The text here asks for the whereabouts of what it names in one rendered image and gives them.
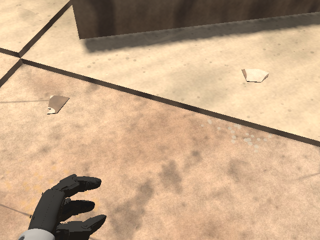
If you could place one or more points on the robot left forearm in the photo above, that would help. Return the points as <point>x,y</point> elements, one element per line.
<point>36,234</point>

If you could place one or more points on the left robot hand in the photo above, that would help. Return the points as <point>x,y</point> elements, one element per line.
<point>54,207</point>

